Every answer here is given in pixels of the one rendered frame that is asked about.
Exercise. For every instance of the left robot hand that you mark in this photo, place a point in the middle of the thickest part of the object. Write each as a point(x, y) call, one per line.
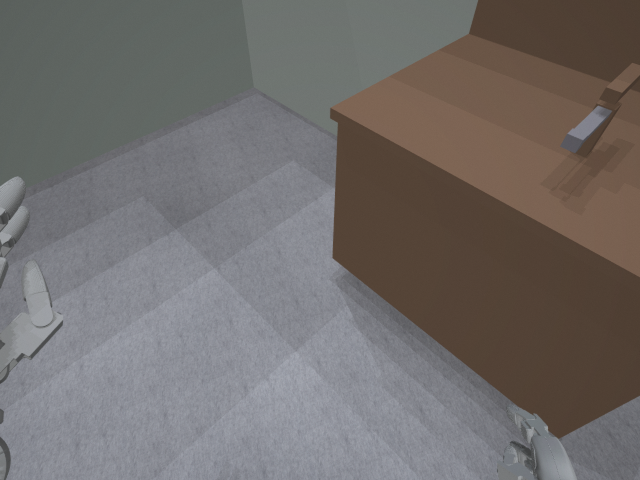
point(25, 336)

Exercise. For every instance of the counter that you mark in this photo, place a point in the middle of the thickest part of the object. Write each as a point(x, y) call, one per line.
point(455, 203)

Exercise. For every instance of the tap lever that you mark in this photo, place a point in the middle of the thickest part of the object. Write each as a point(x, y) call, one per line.
point(577, 136)

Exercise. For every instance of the right robot hand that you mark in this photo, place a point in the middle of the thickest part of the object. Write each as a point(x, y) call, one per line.
point(547, 459)

